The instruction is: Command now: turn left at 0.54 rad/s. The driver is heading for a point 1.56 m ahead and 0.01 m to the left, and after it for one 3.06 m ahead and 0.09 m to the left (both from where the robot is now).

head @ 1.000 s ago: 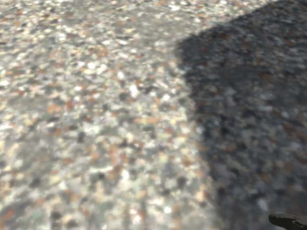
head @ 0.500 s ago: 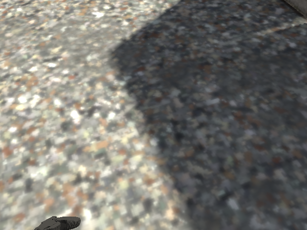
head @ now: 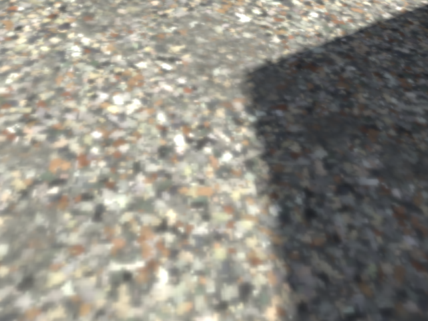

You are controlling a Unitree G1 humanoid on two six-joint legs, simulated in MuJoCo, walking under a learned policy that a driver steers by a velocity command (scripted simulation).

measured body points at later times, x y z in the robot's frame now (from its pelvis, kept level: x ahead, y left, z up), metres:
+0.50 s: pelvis +0.02 -0.04 +0.00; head +0.05 -0.05 +0.44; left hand +0.10 +0.25 -0.11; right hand +0.21 -0.29 -0.12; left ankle -0.03 +0.09 -0.70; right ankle +0.05 -0.16 -0.75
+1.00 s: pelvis +0.06 -0.03 -0.01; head +0.07 -0.05 +0.43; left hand +0.10 +0.27 -0.13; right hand +0.15 -0.30 -0.16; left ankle -0.02 +0.10 -0.75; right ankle +0.07 -0.13 -0.75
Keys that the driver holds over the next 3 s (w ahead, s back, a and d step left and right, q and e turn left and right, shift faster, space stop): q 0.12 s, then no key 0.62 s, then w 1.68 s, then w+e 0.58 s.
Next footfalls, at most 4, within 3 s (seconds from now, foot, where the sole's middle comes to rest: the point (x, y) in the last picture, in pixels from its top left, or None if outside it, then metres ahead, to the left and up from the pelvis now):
0.32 right None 0.08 -0.15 -0.78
0.60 left None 0.02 0.11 -0.78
1.46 left None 0.43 0.17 -0.78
1.98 right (203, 227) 0.77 -0.02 -0.78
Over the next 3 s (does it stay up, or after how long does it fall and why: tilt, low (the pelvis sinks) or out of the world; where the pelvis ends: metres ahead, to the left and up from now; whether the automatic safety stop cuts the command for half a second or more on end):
stays up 1.12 0.16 -0.01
